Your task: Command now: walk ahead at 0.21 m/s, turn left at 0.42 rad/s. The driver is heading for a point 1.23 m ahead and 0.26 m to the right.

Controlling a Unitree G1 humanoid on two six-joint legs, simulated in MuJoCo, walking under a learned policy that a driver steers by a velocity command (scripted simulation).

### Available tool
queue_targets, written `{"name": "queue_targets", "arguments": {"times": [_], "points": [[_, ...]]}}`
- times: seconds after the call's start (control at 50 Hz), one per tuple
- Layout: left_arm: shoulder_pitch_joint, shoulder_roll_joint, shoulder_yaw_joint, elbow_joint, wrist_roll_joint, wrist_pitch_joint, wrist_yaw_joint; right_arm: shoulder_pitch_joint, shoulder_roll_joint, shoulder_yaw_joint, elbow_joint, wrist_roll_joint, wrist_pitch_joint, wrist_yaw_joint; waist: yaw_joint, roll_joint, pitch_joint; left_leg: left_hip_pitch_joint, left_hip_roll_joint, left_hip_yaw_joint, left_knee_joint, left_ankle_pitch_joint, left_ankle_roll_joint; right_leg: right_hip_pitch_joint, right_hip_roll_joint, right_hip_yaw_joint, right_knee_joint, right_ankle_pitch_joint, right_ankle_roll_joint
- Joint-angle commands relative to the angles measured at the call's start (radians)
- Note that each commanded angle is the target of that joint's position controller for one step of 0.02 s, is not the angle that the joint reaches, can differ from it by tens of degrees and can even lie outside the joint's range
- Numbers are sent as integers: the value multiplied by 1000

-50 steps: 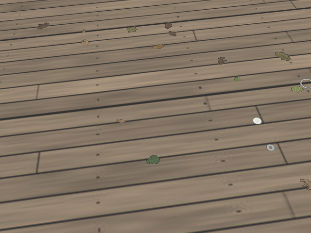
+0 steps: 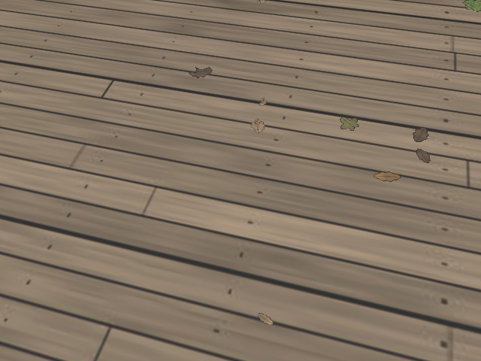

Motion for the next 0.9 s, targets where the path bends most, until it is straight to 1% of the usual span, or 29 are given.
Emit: {"name": "queue_targets", "arguments": {"times": [0.02, 0.06, 0.1, 0.12, 0.14, 0.16, 0.18, 0.2, 0.22, 0.24, 0.26, 0.28, 0.32, 0.38, 0.42, 0.48, 0.52, 0.54, 0.56, 0.58, 0.6, 0.62, 0.64, 0.66, 0.68, 0.7, 0.74, 0.82, 0.9], "points": [[-44, 118, 23, -56, -3, -7, 0, 12, 19, 22, -57, 1, -7, 12, -31, -174, -78, 157, -14, 42, -178, 116, 5, -37, -205, 29, -36, 712, -107], [-7, 133, 28, -35, -6, -1, -4, -14, 7, 25, -62, -4, -9, 7, -14, -173, -88, 213, -31, 49, -263, 103, 17, -9, -217, 44, 3, 718, -102], [13, 139, 28, -11, -10, 7, -6, -2, -2, 26, -52, -8, -16, -7, -18, -172, -93, 268, -39, 37, -350, 80, 43, 24, -231, 86, 59, 709, -97], [11, 133, 25, -1, -14, 11, -6, 43, -2, 27, -29, -15, -26, -16, -42, -150, -102, 340, -42, 33, -441, 129, 60, 25, -215, 97, 117, 671, -82], [28, 119, 19, 13, -18, 15, -9, 103, -12, 28, 1, -28, -43, -26, -71, -89, -131, 461, -25, 27, -563, 284, 73, 4, -172, 88, 213, 594, -54], [72, 74, 2, -5, -17, 12, -9, 167, -76, 20, 12, -45, -59, -39, -73, 17, -230, 665, 174, -121, -511, 722, 101, -100, -131, 67, 339, 284, -13], [199, -20, -25, 3, -41, 29, -8, 158, -93, 23, -1, -27, -57, -54, -32, 188, -369, 812, 431, -332, -443, 1127, 264, -203, -28, 88, 516, -399, 12], [162, 49, -5, 34, -36, 62, 7, 162, -70, 22, 7, 23, -45, -63, -73, 102, -388, 774, 407, -296, -446, 1035, 315, -226, -1, 170, 606, -500, 13], [104, 88, 7, 16, -28, 75, 8, 115, -80, 19, 6, 34, -33, -73, -71, 115, -301, 684, 376, -272, -525, 791, 316, -280, 3, 169, 678, -473, 17], [39, 105, 18, 9, -11, 83, 9, 50, -59, 28, -2, 28, -24, -83, -54, 69, -193, 577, 326, -225, -585, 617, 271, -304, -10, 173, 696, -408, 23], [20, 103, 25, 10, -2, 90, 7, 5, -46, 33, -4, 24, -20, -92, -28, 73, -127, 497, 289, -165, -618, 566, 233, -298, -21, 175, 686, -350, 33], [51, 90, 26, 24, 4, 99, 5, -21, -45, 31, -5, 22, -17, -98, -3, 82, -106, 437, 260, -102, -634, 540, 211, -263, -21, 161, 693, -305, 47], [79, 65, 29, 36, 4, 112, 2, -25, -40, 27, -4, 16, -17, -98, 8, 48, -129, 398, 245, -44, -640, 464, 208, -226, -9, 136, 712, -274, 62], [39, 38, 30, 12, 3, 129, -3, -35, -34, 20, 5, 7, -13, -97, 1, 75, -115, 358, 249, -15, -662, 218, 212, -233, -23, 120, 638, -245, 59], [1, 39, 30, -13, 6, 139, -11, -33, -41, 14, 12, 2, -6, -94, -13, 105, -105, 341, 258, -11, -667, 96, 211, -226, -27, 104, 570, -226, 48], [-16, 48, 33, -40, 4, 140, -25, -29, -66, 1, 18, -1, 2, -87, -19, 102, -120, 337, 293, -15, -645, 40, 207, -183, -26, 84, 483, -221, 24], [16, 49, 35, -43, 2, 135, -33, -47, -91, -10, 17, 5, 9, -87, 7, 79, -129, 305, 296, 9, -600, 4, 168, -96, -15, 64, 356, -167, -7], [47, 55, 37, -36, 4, 129, -35, -51, -94, -13, 18, 9, 13, -88, 25, 45, -120, 257, 278, 43, -543, -33, 123, -26, -2, 70, 249, -115, -28], [59, 87, 45, -36, 13, 119, -34, -14, -73, -15, 31, 6, 22, -83, 26, -79, -79, 189, 226, 107, -403, -140, 51, -2, -48, 194, 84, -88, -51], [22, 217, 71, -79, 17, 112, -23, 25, 8, 3, 0, 9, 33, -77, -4, -376, -39, -15, 50, 213, -135, -371, -46, -11, -335, 640, -107, -90, -130], [56, 271, 88, -72, 20, 114, -8, -94, -34, -3, -38, 3, 45, -88, 45, -304, 33, -13, -14, 56, 15, -401, -45, -173, -390, 698, -140, 58, -219], [23, 228, 80, -66, 17, 113, 2, -90, -29, -2, -37, 14, 49, -87, 2, -220, 37, 16, 7, 0, 84, -311, -40, -191, -323, 596, -113, 48, -215], [-42, 190, 70, -77, 5, 113, 5, -58, -36, -4, -19, 19, 44, -81, -34, -179, 41, 25, 11, -15, 90, -217, -33, -192, -250, 510, -100, 11, -181], [-104, 176, 67, -99, 4, 114, 3, -27, -50, -11, 2, 12, 35, -77, -53, -173, 12, 24, 1, -13, 105, -159, -27, -148, -196, 466, -83, 32, -156], [-120, 156, 62, -112, -3, 111, 2, 6, -61, -15, 22, -3, 30, -71, -53, -179, -24, 24, -5, -6, 135, -133, -29, -98, -174, 437, -58, 145, -158], [-107, 142, 59, -114, -8, 107, -3, 20, -62, -18, 27, -5, 28, -66, -49, -156, -67, 31, -10, -10, 156, -129, -34, -52, -168, 428, -37, 235, -163], [-63, 150, 64, -106, -14, 99, -6, 10, -47, -15, 18, 5, 28, -64, -33, -128, -96, 12, -9, -19, 144, -129, -47, 23, -172, 438, -13, 308, -172], [-7, 165, 72, -99, -9, 100, 1, -31, -45, -9, -8, 12, 33, -74, 7, -165, -88, -13, -12, -32, 18, -157, -63, 93, -174, 501, -2, 276, -189], [-6, 190, 81, -107, 0, 106, -1, -44, -49, -3, -29, 18, 27, -80, 20, -164, -95, 54, -29, -42, -83, -201, -56, 65, -175, 566, 19, 281, -209]]}}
